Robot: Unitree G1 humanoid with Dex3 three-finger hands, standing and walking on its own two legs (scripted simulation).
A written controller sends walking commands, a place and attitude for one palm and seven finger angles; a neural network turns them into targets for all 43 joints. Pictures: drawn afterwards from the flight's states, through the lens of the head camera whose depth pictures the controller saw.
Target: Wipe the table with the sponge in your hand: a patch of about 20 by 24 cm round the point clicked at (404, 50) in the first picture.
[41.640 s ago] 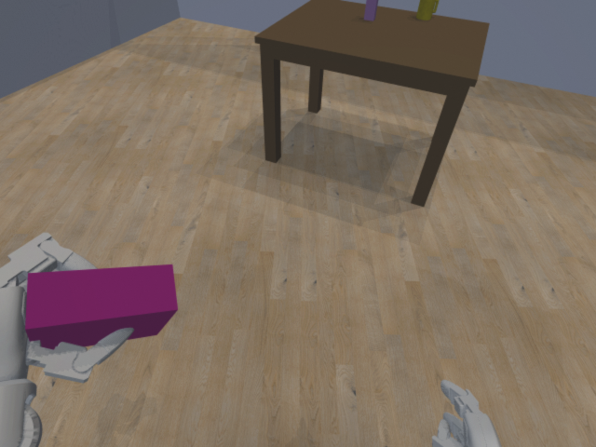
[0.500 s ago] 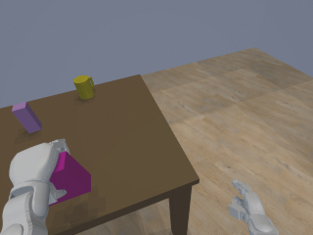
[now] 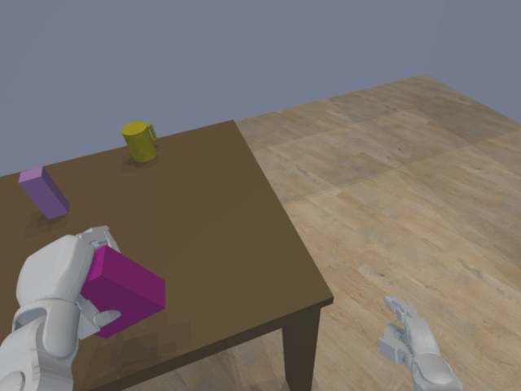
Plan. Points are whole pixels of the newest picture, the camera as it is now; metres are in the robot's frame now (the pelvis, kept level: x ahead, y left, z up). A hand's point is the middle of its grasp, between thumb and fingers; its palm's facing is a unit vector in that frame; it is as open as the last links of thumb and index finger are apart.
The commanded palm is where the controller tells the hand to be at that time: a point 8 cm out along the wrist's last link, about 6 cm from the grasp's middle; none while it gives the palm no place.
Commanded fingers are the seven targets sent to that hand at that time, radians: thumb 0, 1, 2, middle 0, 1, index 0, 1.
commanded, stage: step back with the hand held close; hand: left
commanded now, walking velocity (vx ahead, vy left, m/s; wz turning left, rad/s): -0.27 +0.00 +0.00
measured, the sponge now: (116, 299) +0.20 +0.26 +0.07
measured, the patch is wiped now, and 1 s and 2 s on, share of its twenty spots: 1.00 1.00 1.00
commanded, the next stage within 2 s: stop stepping back and stand still in 1.58 s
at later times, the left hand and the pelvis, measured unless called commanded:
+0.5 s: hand (76, 304) +0.15 +0.25 +0.15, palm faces +0.35 -0.85 -0.40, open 9.2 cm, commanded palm +0.10 +0.30 +0.18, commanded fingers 0.00 0.10 1.30 -1.20 -1.60 -1.20 -1.60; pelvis -0.05 +0.01 -0.02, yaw +1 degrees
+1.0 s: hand (31, 355) +0.09 +0.25 +0.16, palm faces +0.43 -0.81 -0.39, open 9.2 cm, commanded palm +0.03 +0.30 +0.18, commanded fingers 0.00 0.10 1.30 -1.20 -1.60 -1.20 -1.60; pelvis -0.11 +0.01 -0.03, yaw +4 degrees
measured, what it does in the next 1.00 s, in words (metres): shifts its weight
